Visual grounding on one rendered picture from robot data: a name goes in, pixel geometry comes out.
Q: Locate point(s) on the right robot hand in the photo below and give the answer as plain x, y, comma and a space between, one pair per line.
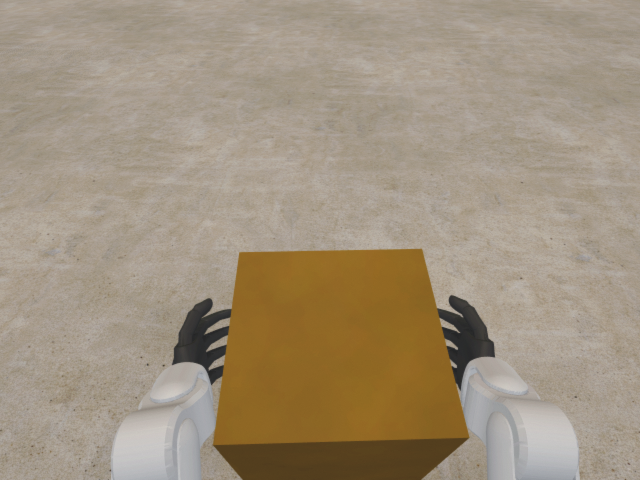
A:
472, 341

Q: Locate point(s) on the carton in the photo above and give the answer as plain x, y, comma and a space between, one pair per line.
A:
336, 368

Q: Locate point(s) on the robot left forearm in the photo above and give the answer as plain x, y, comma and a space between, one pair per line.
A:
162, 440

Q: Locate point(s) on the left robot hand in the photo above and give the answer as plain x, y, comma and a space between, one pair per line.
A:
192, 343

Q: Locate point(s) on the robot right forearm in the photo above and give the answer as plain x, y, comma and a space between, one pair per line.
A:
526, 438

